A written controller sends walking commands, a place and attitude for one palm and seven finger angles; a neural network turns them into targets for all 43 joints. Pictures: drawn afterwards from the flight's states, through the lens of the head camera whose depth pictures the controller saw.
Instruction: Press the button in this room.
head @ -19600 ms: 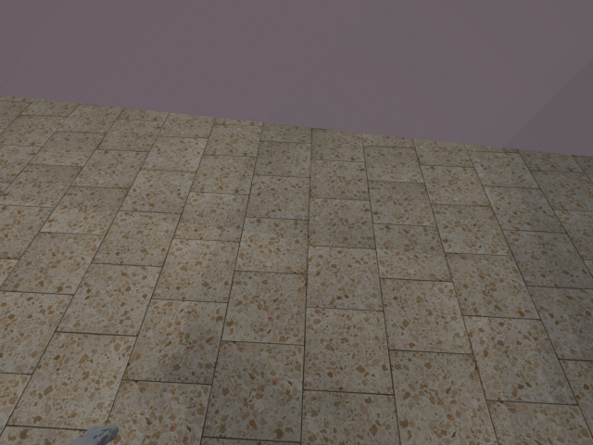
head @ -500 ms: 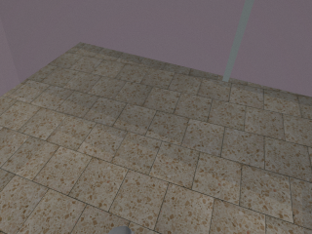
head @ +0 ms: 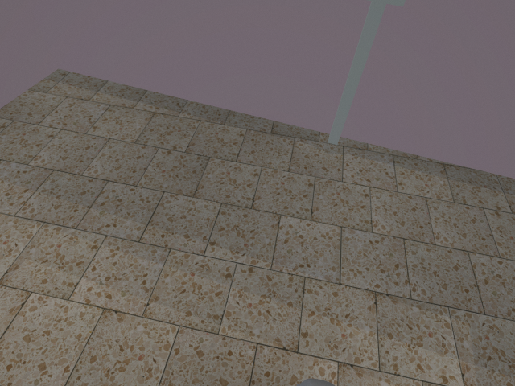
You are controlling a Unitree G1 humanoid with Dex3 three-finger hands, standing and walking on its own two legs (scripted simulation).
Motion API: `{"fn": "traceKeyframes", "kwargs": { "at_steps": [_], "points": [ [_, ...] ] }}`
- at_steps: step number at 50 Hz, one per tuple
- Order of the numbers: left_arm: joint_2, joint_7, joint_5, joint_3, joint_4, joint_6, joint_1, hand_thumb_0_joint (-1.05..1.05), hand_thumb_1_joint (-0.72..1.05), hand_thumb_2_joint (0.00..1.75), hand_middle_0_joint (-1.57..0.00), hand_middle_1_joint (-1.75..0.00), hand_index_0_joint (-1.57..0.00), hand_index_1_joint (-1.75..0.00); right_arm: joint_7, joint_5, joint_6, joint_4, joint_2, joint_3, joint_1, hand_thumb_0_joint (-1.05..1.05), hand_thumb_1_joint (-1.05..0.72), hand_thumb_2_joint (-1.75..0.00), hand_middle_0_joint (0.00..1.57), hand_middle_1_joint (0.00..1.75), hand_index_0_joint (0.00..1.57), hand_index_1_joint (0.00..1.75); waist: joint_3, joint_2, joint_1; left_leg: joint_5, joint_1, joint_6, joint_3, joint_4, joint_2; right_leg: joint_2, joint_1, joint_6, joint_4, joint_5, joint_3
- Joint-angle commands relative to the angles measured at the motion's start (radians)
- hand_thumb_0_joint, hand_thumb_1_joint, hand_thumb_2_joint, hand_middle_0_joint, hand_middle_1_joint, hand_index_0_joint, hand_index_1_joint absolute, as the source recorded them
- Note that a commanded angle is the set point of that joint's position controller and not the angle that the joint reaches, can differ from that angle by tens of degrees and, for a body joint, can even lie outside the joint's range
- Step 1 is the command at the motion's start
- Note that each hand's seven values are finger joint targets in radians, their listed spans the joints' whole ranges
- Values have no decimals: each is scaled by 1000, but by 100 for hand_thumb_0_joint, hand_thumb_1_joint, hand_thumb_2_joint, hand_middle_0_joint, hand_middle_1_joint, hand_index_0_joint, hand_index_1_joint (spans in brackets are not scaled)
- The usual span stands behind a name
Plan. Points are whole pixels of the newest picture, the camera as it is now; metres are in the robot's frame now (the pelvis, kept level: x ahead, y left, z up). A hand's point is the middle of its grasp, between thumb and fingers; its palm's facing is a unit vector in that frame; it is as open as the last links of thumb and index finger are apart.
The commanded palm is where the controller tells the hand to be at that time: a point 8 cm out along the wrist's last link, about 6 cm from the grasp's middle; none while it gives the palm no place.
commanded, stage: turn or walk to find it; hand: left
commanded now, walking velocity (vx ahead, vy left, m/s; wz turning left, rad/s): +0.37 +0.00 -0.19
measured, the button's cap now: out of the picture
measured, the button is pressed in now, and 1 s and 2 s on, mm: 0 0 0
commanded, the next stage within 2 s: stand and wait in 0.54 s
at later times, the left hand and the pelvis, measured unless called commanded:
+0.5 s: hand (230, 286) +0.33 +0.08 -0.16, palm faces -0.11 -0.97 -0.20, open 7.3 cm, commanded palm none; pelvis +0.20 -0.08 +0.00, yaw -7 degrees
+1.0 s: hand (228, 293) +0.32 +0.08 -0.19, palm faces -0.08 -0.99 -0.11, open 7.4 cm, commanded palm none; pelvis +0.35 -0.07 +0.00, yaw -9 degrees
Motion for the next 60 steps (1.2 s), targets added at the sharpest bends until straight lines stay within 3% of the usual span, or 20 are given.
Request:
{"fn": "traceKeyframes", "kwargs": {
  "at_steps": [1, 6, 13, 15, 17, 18, 19, 20, 22, 25, 34, 39, 41, 43, 45, 46, 49, 55, 57, 60],
  "points": [
    [-21, -8, 2, 12, -74, 3, 14, 0, 90, 90, -20, -30, -20, -30, -12, 2, -15, 32, -107, -34, 159, 0, -90, -90, 20, 30, 20, 30, -13, 140, -16, 95, 54, 61, -180, -361, 243, -73, -156, 24, 4, 146, 43],
    [-24, -16, 4, 7, -131, 7, -131, 0, 90, 90, -20, -30, -20, -30, -10, 4, -17, 73, -118, -39, 224, 0, -90, -90, 20, 30, 20, 30, 34, 123, -36, 159, 145, 92, -116, -376, 240, -96, -245, 50, -199, 213, 9],
    [-23, -16, -2, -6, -179, -11, -305, 0, 90, 90, -20, -30, -20, -30, -9, -8, 1, 128, -139, -41, 323, 0, -90, -90, 20, 30, 20, 30, 62, 169, -91, 321, 223, 77, -63, -300, 258, -48, -106, 16, -551, 146, -82],
    [-6, -13, -4, -2, -157, -19, -230, 0, 90, 90, -20, -30, -20, -30, -10, -5, 8, 134, -156, -46, 300, 0, -90, -90, 20, 30, 20, 30, 22, 163, -47, 444, 238, 60, -34, -202, 260, -13, 18, -11, -621, 114, -111],
    [48, -6, 3, 15, -71, -38, 17, 0, 90, 90, -20, -30, -20, -30, -7, 2, 11, 133, -156, -43, 289, 0, -90, -90, 20, 30, 20, 30, -126, 83, 64, 557, 161, 2, 38, 108, 185, 44, 383, -37, -738, 192, -149],
    [149, 8, 6, 40, -21, -53, 172, 0, 90, 90, -20, -30, -20, -30, 5, 13, 9, 119, -115, -36, 292, 0, -90, -90, 20, 30, 20, 30, -236, -97, 127, 272, -76, -35, 69, 395, 122, -159, 646, -96, -772, 180, 90],
    [243, 18, -13, 57, 6, -57, 258, 0, 90, 90, -20, -30, -20, -30, 5, 20, 11, 72, -67, -20, 266, 0, -90, -90, 20, 30, 20, 30, -271, -237, 111, -339, -339, -73, -1, 661, -27, -378, 775, -201, -865, 366, 487],
    [244, 25, -28, 63, -4, -54, 197, 0, 90, 90, -20, -30, -20, -30, 0, 27, 24, 62, -101, -29, 207, 0, -90, -90, 20, 30, 20, 30, -255, -195, 100, -323, -360, -53, -138, 785, 11, -406, 671, -215, -930, 307, 527],
    [140, 26, -28, 32, -49, -53, 30, 0, 90, 90, -20, -30, -20, -30, 0, 11, 24, 70, -81, -34, 149, 0, -90, -90, 20, 30, 20, 30, -93, 12, 34, -124, -390, -47, -196, 788, 84, -323, 462, -172, -955, 198, 354],
    [56, 30, -16, 4, -46, -67, -41, 0, 90, 90, -20, -30, -20, -30, 4, -3, 53, 105, -42, -31, 230, 0, -90, -90, 20, 30, 20, 30, -38, -30, -53, -29, -252, -68, -169, 655, 95, -221, 226, -124, -1022, 201, 166],
    [48, 35, -19, -19, -23, -81, 16, 0, 90, 90, -20, -30, -20, -30, 13, 5, 66, 39, -53, -13, 50, 0, -90, -90, 20, 30, 20, 30, -8, -75, -40, 53, -262, -100, -147, 310, 60, -185, 294, -138, -990, 588, 51],
    [52, 45, -18, -25, 24, -64, 74, 0, 90, 90, -20, -30, -20, -30, 5, 12, 53, 33, -52, 4, -53, 0, -90, -90, 20, 30, 20, 30, -22, -80, -2, 49, -129, -79, -122, 106, 6, -187, 367, -117, -910, 762, 57],
    [44, 51, -19, -26, 38, -55, 78, 0, 90, 90, -20, -30, -20, -30, -3, 10, 46, 55, -61, 8, -16, 0, -90, -90, 20, 30, 20, 30, -32, -59, -22, 145, -20, -73, -116, -14, -10, -157, 366, -84, -853, 748, 46],
    [9, 57, -21, -37, 50, -47, 124, 0, 90, 90, -20, -30, -20, -30, -10, 6, 29, 92, -121, 2, 84, 0, -90, -90, 20, 30, 20, 30, -132, 70, -40, 643, 234, -26, -193, -60, 91, -87, 275, -15, -711, 545, 2],
    [-34, 63, -29, -55, 58, -34, 164, 0, 90, 90, -20, -30, -20, -30, -26, 15, 38, 114, -182, -5, 121, 0, -90, -90, 20, 30, 20, 30, -207, 314, -44, 910, 368, 99, -332, -63, 271, -17, 158, 48, -589, -65, -46],
    [-18, 62, -32, -53, 58, -27, 134, 0, 90, 90, -20, -30, -20, -30, -31, 15, 47, 120, -164, 0, 106, 0, -90, -90, 20, 30, 20, 30, -191, 315, -50, 840, 294, 131, -355, -139, 285, -13, 170, 56, -512, -234, -29],
    [-33, 51, -24, -48, 63, -12, 90, 0, 90, 90, -20, -30, -20, -30, -33, 12, 51, 115, -134, 1, 29, 0, -90, -90, 20, 30, 20, 30, -106, 210, -27, 559, 174, 118, -312, -192, 222, -45, 157, 49, -531, -174, -6],
    [-20, 51, -14, -55, 79, -14, 106, 0, 90, 90, -20, -30, -20, -30, -18, 24, 61, 113, -83, -7, 4, 0, -90, -90, 20, 30, 20, 30, -46, 59, -18, 0, 33, -9, -217, -215, 70, -81, 258, 36, -880, 116, 13],
    [-17, 49, -13, -58, 73, -19, 73, 0, 90, 90, -20, -30, -20, -30, -18, 20, 65, 119, -75, -6, 22, 0, -90, -90, 20, 30, 20, 30, 27, -26, -30, 31, 61, -25, -196, -204, 51, -83, 190, 25, -900, 116, 31],
    [-7, 53, -19, -57, 65, -22, 69, 0, 90, 90, -20, -30, -20, -30, -19, 19, 56, 143, -78, 4, 79, 0, -90, -90, 20, 30, 20, 30, -18, 15, -33, 184, 106, -22, -187, -198, 58, -86, 245, 24, -898, 214, 18]
  ]
}}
